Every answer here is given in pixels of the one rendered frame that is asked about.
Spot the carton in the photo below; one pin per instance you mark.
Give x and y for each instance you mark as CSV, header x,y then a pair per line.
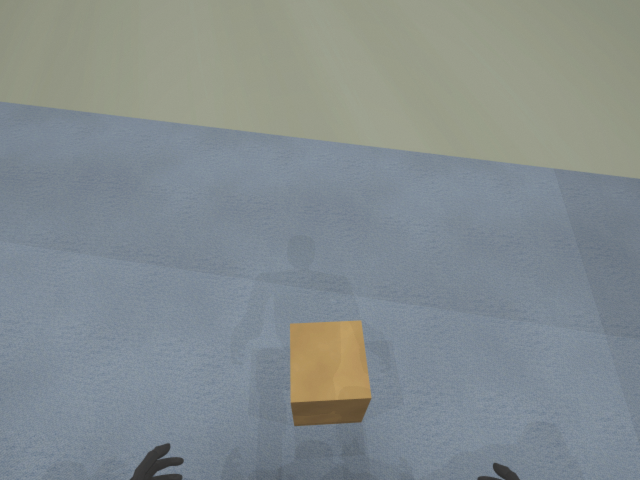
x,y
329,379

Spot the robot left hand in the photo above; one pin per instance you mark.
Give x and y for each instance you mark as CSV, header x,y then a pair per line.
x,y
150,465

